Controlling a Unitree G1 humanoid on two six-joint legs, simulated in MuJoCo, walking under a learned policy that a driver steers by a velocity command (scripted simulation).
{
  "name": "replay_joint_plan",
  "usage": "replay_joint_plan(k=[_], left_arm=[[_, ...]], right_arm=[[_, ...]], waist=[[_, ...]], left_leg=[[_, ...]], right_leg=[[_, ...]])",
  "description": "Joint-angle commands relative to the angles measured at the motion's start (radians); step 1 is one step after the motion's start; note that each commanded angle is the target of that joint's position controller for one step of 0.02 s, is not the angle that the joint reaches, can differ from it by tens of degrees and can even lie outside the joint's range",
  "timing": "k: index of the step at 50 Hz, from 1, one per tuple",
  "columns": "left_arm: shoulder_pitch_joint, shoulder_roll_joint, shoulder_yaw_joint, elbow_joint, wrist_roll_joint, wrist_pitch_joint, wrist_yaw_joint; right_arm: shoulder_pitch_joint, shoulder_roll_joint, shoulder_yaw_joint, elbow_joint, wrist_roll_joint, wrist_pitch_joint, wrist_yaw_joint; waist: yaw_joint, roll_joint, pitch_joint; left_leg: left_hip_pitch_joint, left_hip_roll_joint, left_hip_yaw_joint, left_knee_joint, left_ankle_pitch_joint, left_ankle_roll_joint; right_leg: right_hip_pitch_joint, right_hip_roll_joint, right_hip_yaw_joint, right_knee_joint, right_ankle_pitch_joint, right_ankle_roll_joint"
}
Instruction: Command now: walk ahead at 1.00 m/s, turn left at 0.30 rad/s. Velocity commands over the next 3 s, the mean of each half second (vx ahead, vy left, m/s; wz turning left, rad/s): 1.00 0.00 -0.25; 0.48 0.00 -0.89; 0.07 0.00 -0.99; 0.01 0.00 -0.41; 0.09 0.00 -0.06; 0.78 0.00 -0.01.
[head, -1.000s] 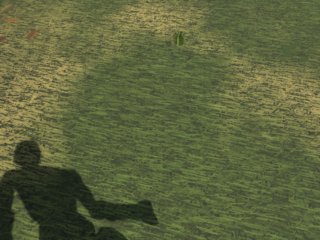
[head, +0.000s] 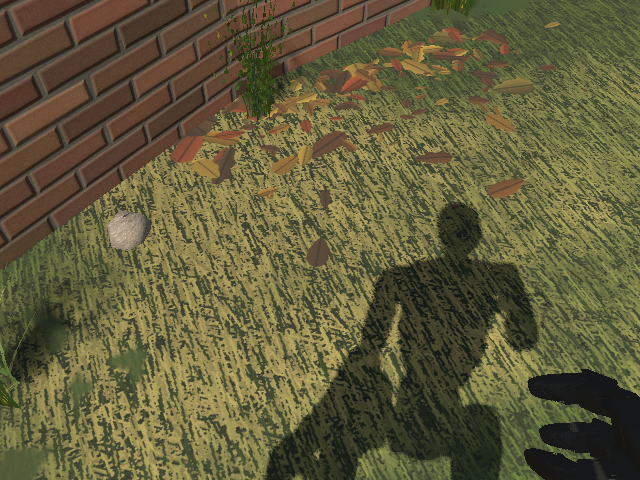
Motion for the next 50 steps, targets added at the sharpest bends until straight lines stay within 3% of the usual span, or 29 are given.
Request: replay_joint_plan(k=[1,4,5,6,7,9,12,16,19,23,24,26,27,28,29,30,32,33,34,36,37,39,43,44,45,46,47,48,50], left_arm=[[-0.082,0.181,0.019,-0.063,-0.003,-0.020,0.007],[-0.089,0.235,0.026,-0.043,-0.003,0.022,0.033],[-0.104,0.204,0.017,-0.064,-0.004,0.025,0.036],[-0.054,0.050,-0.010,-0.123,-0.021,0.016,0.011],[-0.065,0.114,0.000,-0.152,-0.039,0.009,0.018],[-0.203,0.091,-0.006,-0.172,-0.037,0.005,0.017],[-0.141,0.037,-0.014,-0.120,0.000,0.060,-0.012],[-0.329,0.010,-0.014,-0.176,-0.004,0.087,-0.034],[-0.429,0.000,-0.024,-0.206,-0.020,0.076,-0.048],[-0.529,0.017,-0.034,-0.239,-0.009,0.064,-0.069],[-0.437,0.049,-0.022,-0.198,-0.026,0.075,-0.068],[-0.201,0.116,0.001,-0.154,0.002,0.080,-0.057],[0.045,0.167,0.033,-0.083,0.005,0.078,-0.036],[0.088,0.200,0.055,-0.047,-0.017,0.077,-0.011],[-0.020,0.342,0.089,-0.080,0.011,0.092,-0.002],[-0.065,0.333,0.103,-0.139,-0.004,0.096,0.005],[-0.187,0.190,0.067,-0.142,-0.018,0.099,0.018],[-0.215,0.171,0.059,-0.154,-0.023,0.088,0.020],[-0.329,0.079,0.030,-0.246,-0.032,0.040,0.003],[-0.426,0.137,0.045,-0.267,-0.058,0.019,0.007],[-0.408,0.161,0.055,-0.267,-0.059,0.025,0.022],[-0.344,0.190,0.077,-0.244,-0.063,0.067,0.051],[-0.311,0.125,0.067,-0.243,-0.069,0.114,0.069],[-0.344,0.093,0.059,-0.263,-0.064,0.113,0.068],[-0.338,0.020,0.037,-0.292,-0.040,0.111,0.063],[-0.222,-0.040,0.015,-0.310,-0.011,0.104,0.055],[-0.051,0.042,0.028,-0.303,-0.027,0.101,0.033],[-0.065,0.126,0.043,-0.318,-0.065,0.112,0.016],[-0.289,0.187,0.068,-0.326,-0.064,0.152,0.038]], right_arm=[[-0.038,-0.033,0.002,-0.051,-0.002,-0.016,-0.002],[0.318,-0.118,-0.038,0.070,-0.014,-0.020,-0.046],[0.495,-0.181,-0.066,0.125,-0.027,-0.018,-0.064],[0.483,-0.274,-0.096,0.122,-0.021,-0.011,-0.083],[0.487,-0.284,-0.102,0.097,-0.015,-0.011,-0.084],[0.431,-0.165,-0.086,0.163,-0.001,-0.033,-0.093],[0.360,-0.061,-0.056,0.184,0.002,-0.071,-0.093],[0.402,-0.047,-0.052,0.230,0.024,-0.106,-0.078],[0.395,-0.043,-0.042,0.237,0.024,-0.117,-0.078],[0.481,-0.108,-0.045,0.267,0.031,-0.119,-0.111],[0.466,-0.136,-0.048,0.250,0.032,-0.116,-0.132],[0.413,-0.210,-0.069,0.229,0.011,-0.079,-0.154],[0.337,-0.218,-0.074,0.212,0.001,-0.062,-0.152],[0.286,-0.148,-0.066,0.202,-0.001,-0.056,-0.129],[0.377,-0.028,-0.032,0.093,0.026,-0.075,-0.121],[0.347,-0.087,-0.018,0.057,0.024,-0.098,-0.121],[0.315,-0.092,-0.014,0.066,0.010,-0.109,-0.114],[0.307,-0.086,-0.012,0.055,-0.002,-0.086,-0.114],[0.289,-0.133,-0.042,0.034,0.048,-0.099,-0.108],[0.242,-0.113,-0.044,-0.001,0.027,-0.093,-0.118],[0.168,-0.063,-0.030,-0.022,0.009,-0.094,-0.127],[0.144,-0.008,-0.017,-0.039,0.024,-0.087,-0.127],[0.140,-0.059,-0.055,-0.058,0.060,-0.071,-0.119],[0.219,-0.078,-0.069,-0.037,0.046,-0.073,-0.122],[0.347,-0.099,-0.074,-0.011,0.020,-0.071,-0.130],[0.369,-0.128,-0.069,-0.036,-0.007,-0.054,-0.131],[0.353,-0.117,-0.069,-0.041,-0.016,-0.039,-0.122],[0.233,-0.174,-0.096,-0.037,0.023,-0.027,-0.129],[0.147,-0.045,-0.060,-0.083,0.016,-0.002,-0.156]], waist=[[-0.104,-0.122,0.108],[-0.296,-0.174,-0.112],[-0.366,-0.142,-0.213],[-0.240,0.191,-0.345],[-0.256,0.108,-0.461],[-0.197,-0.037,-0.093],[-0.088,-0.007,0.008],[-0.097,0.004,0.126],[-0.100,-0.004,0.123],[-0.112,0.007,0.103],[-0.073,0.039,-0.025],[0.074,0.106,-0.065],[0.198,0.096,-0.127],[0.186,-0.067,-0.108],[0.001,-0.380,-0.199],[0.039,-0.148,-0.335],[-0.095,0.100,-0.029],[-0.128,0.087,0.038],[-0.152,0.080,0.019],[-0.201,0.069,0.067],[-0.166,0.092,0.060],[-0.116,-0.005,-0.038],[-0.117,-0.126,-0.122],[-0.165,-0.134,-0.158],[-0.203,-0.071,-0.277],[-0.144,0.133,-0.388],[-0.071,0.227,-0.478],[-0.028,0.265,-0.443],[-0.107,0.028,-0.211]], left_leg=[[0.259,-0.062,0.116,-0.121,-0.027,0.038],[0.649,-0.140,0.117,-0.224,-0.156,0.096],[0.940,-0.049,-0.005,-0.218,-0.209,0.118],[1.243,0.255,-0.498,-0.285,-0.441,0.165],[1.279,0.384,-0.798,-0.427,-0.432,0.225],[0.932,0.293,-0.484,-0.491,-0.215,0.166],[0.620,0.211,-0.273,-0.609,-0.187,0.090],[0.579,0.151,-0.024,-0.712,0.054,0.013],[0.585,0.078,0.167,-0.718,0.325,-0.049],[0.754,0.113,0.242,-0.646,0.869,-0.111],[0.803,0.105,0.250,-0.524,1.165,-0.127],[0.762,0.190,0.222,-0.132,1.362,-0.152],[0.631,0.183,0.201,0.193,1.191,-0.141],[0.434,0.002,0.205,0.627,0.177,-0.127],[-0.045,-0.128,0.064,1.032,-0.512,-0.203],[-0.133,-0.088,-0.091,1.029,-0.446,-0.167],[-0.040,0.003,-0.085,0.761,-0.349,-0.137],[0.025,0.029,-0.089,0.677,-0.367,-0.156],[0.109,0.007,-0.151,0.636,-0.401,-0.167],[0.243,0.027,-0.101,0.278,-0.353,-0.189],[0.291,-0.015,-0.048,0.135,-0.281,-0.204],[0.462,-0.117,0.000,-0.139,-0.043,-0.223],[0.601,-0.147,-0.070,-0.394,0.216,-0.211],[0.703,-0.099,-0.087,-0.452,0.320,-0.186],[0.921,0.099,-0.232,-0.387,0.499,-0.097],[1.079,0.352,-0.517,-0.281,0.972,0.045],[1.084,0.501,-0.659,-0.243,1.000,0.154],[1.044,0.531,-0.735,-0.311,0.479,0.235],[0.721,0.312,-0.450,-0.433,-0.031,0.115]], right_leg=[[-0.187,-0.230,0.022,-0.044,0.930,-0.137],[-0.126,-0.252,-0.005,0.478,1.291,-0.121],[-0.332,-0.224,0.002,0.801,1.032,-0.117],[-0.726,-0.025,0.026,1.235,-0.054,-0.072],[-0.879,0.031,0.241,1.425,-0.166,-0.104],[-0.929,-0.072,0.248,1.278,-0.014,-0.114],[-0.757,-0.135,0.272,1.128,0.022,-0.094],[-0.878,-0.143,0.230,0.984,0.183,-0.087],[-0.821,-0.088,0.119,0.794,0.380,-0.110],[-0.687,0.024,-0.031,0.552,0.473,-0.169],[-0.533,0.106,-0.054,0.579,0.437,-0.170],[-0.342,0.134,-0.023,0.568,0.228,-0.229],[-0.114,0.102,0.075,0.523,0.207,-0.282],[0.007,0.035,0.176,0.454,0.242,-0.320],[0.318,-0.216,0.688,0.445,0.561,-0.520],[0.345,-0.277,0.901,0.278,0.439,-0.572],[-0.081,-0.221,0.736,0.162,0.497,-0.450],[-0.244,-0.198,0.684,0.168,0.674,-0.444],[-0.359,-0.152,0.693,0.117,0.594,-0.444],[-0.576,-0.031,0.534,0.112,0.613,-0.370],[-0.624,0.029,0.478,0.142,0.731,-0.343],[-0.649,0.097,0.431,0.253,0.728,-0.243],[-0.541,0.138,0.537,0.431,0.352,-0.111],[-0.536,0.169,0.508,0.568,0.325,-0.069],[-0.620,0.196,0.440,0.825,-0.006,-0.024],[-0.762,0.255,0.369,1.069,-0.519,0.007],[-0.782,0.157,0.429,1.290,-0.526,0.034],[-0.907,0.075,0.353,1.435,-0.370,0.056],[-0.900,-0.013,0.282,1.342,-0.165,0.065]])
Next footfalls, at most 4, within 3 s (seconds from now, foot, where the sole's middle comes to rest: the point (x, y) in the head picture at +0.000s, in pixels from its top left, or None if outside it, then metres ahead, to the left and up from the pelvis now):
0.10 left None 0.28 0.08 -0.77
0.54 right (405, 374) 0.72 -0.08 -0.77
0.90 left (397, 255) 1.05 -0.05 -0.77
1.30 right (455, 340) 0.82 -0.19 -0.77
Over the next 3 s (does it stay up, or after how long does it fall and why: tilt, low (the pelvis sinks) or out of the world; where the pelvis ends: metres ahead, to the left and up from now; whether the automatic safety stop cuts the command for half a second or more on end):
stays up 1.00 -0.38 0.00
